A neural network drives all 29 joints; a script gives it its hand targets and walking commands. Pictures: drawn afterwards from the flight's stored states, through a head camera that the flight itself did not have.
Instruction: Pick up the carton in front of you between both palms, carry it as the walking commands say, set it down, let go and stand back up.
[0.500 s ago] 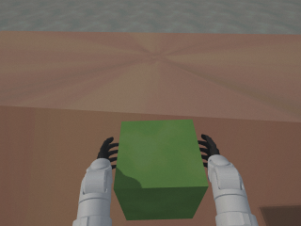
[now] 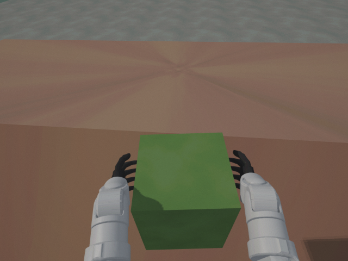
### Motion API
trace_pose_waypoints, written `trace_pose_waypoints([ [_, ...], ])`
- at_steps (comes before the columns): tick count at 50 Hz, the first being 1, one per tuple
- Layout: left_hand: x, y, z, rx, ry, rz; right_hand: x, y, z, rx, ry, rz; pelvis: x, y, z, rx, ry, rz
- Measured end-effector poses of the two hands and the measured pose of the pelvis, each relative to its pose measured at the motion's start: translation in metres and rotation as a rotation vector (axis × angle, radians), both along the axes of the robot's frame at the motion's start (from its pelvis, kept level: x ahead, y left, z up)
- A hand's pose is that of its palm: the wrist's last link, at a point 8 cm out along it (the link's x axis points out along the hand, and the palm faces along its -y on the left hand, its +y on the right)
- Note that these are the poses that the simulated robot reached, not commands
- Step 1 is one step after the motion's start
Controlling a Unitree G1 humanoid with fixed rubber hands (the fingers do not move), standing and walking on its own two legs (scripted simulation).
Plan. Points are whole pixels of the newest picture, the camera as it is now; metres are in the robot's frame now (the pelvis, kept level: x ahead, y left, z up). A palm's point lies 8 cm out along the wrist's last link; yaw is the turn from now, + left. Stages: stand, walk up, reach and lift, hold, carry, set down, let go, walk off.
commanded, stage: hold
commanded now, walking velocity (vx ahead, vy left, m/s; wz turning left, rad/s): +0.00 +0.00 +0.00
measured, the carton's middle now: (182, 193) +0.30 +0.00 -0.02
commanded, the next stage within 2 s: carry in 0.92 s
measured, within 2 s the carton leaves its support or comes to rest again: neither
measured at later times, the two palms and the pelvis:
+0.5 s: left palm (120, 183) +0.29 +0.15 +0.05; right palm (246, 179) +0.29 -0.15 +0.05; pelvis +0.01 +0.00 +0.00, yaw +0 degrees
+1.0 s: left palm (120, 181) +0.30 +0.15 +0.05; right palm (246, 178) +0.30 -0.15 +0.05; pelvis +0.01 +0.00 +0.00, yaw +0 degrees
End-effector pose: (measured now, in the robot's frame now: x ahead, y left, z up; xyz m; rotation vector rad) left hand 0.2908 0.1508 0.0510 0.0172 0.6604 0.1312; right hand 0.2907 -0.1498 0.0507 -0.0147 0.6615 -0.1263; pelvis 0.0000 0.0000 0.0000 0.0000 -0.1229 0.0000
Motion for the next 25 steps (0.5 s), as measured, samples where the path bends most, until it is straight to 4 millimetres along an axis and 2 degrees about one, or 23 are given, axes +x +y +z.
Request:
trace_pose_waypoints([
  [25, 0.0028, 0.0, -0.0011, 0.015, 0.007, -0.011, 0.0029, -0.0001, -0.0008, -0.017, 0.007, 0.011, 0.0097, -0.0002, 0.0019, 0.0, 0.002, 0.0],
])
